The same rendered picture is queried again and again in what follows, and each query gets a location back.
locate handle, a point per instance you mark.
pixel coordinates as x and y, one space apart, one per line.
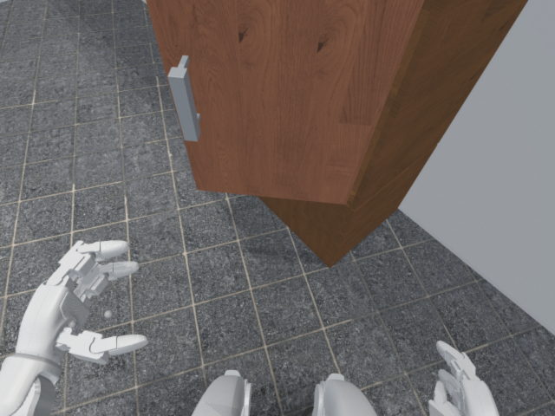
183 99

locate cupboard door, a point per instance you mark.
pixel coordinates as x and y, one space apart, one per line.
289 92

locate robot right hand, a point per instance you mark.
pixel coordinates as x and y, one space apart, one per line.
471 397

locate robot left forearm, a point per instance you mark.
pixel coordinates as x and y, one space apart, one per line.
27 385

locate robot left hand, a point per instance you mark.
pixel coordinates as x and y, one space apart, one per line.
45 331

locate robot thigh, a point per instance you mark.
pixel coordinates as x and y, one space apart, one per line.
228 395
340 398

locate right robot thigh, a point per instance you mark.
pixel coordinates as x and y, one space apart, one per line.
340 398

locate left robot thigh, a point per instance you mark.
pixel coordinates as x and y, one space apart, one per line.
228 395

